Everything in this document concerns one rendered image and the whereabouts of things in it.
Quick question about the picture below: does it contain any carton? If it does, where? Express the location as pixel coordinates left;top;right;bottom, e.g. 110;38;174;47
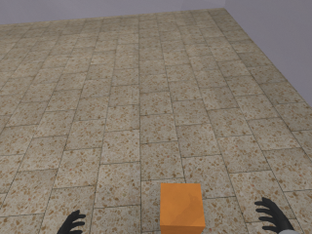
160;182;206;234

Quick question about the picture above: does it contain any left robot hand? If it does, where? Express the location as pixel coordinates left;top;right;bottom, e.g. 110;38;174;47
57;210;86;234

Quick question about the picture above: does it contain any right robot hand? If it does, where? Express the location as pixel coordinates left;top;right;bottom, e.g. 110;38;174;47
254;197;295;234

